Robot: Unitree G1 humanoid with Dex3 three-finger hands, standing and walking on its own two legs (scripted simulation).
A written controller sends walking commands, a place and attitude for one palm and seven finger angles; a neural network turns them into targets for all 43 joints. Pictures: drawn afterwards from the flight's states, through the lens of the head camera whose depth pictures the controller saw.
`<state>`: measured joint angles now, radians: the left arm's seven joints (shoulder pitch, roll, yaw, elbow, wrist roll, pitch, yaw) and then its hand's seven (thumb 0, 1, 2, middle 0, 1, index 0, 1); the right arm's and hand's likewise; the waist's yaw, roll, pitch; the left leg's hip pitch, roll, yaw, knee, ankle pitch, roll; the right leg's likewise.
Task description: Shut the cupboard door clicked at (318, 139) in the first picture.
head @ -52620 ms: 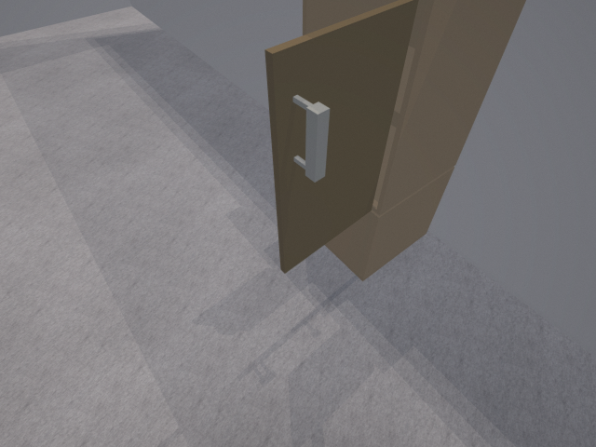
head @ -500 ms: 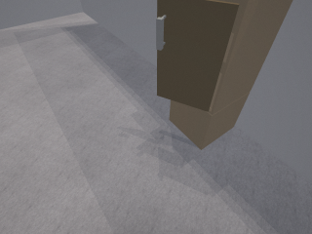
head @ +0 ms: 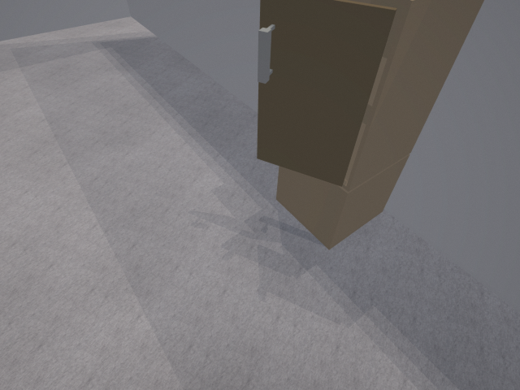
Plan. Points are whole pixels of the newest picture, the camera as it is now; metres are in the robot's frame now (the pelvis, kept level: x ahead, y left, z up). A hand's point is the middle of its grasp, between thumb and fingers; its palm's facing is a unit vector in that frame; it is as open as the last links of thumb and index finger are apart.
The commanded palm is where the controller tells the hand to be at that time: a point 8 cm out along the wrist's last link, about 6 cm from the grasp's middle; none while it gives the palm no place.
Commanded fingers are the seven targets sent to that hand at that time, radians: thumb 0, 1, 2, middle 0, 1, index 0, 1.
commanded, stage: look to check the result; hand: left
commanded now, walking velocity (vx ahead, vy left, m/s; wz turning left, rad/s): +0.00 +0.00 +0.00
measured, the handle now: (267, 53) +0.97 +0.03 +0.09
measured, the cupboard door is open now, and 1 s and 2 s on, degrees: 27 27 27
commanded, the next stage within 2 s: walk to a spot facing it in 0.50 s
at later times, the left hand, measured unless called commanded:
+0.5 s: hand out of the picture -0.01 +0.18 -0.17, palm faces +0.02 -0.98 -0.20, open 7.4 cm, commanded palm none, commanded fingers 0.00 0.90 0.90 -0.20 -0.30 -0.20 -0.30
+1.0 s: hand out of the picture +0.02 +0.21 -0.20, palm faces +0.22 -0.95 -0.22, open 7.4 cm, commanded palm none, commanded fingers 0.00 0.90 0.90 -0.20 -0.30 -0.20 -0.30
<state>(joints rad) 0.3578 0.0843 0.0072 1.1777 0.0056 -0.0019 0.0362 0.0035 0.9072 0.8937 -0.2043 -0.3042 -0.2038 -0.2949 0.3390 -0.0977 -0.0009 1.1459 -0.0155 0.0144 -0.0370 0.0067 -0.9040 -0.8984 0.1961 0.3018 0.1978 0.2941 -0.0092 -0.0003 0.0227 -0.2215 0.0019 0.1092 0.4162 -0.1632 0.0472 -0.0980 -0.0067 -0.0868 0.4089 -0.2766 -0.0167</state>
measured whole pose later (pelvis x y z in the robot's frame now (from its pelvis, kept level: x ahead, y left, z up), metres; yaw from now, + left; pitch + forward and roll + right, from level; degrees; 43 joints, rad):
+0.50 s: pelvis +0.01 +0.01 +0.00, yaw -1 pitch -2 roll +0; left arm 0.29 0.16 0.01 1.16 0.01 0.00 0.03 0.00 0.91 0.89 -0.20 -0.30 -0.20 -0.29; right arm 0.27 -0.17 -0.01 1.13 -0.01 0.01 -0.03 0.01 -0.90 -0.90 0.20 0.30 0.20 0.29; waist -0.01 0.01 0.04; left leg -0.19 -0.01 0.12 0.38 -0.16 0.05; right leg -0.08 -0.01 -0.07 0.38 -0.27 -0.01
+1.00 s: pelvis +0.01 +0.01 -0.03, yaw +11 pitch -2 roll -1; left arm 0.21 0.20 0.07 1.01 0.02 0.03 0.03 0.00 0.90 0.89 -0.21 -0.30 -0.21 -0.30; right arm 0.26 -0.18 -0.05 1.00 -0.03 0.06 0.01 0.01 -0.90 -0.90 0.20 0.30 0.20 0.29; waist -0.03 -0.02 0.10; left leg -0.37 0.01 0.08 0.70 -0.27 0.02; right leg -0.19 -0.11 -0.24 0.72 -0.46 0.02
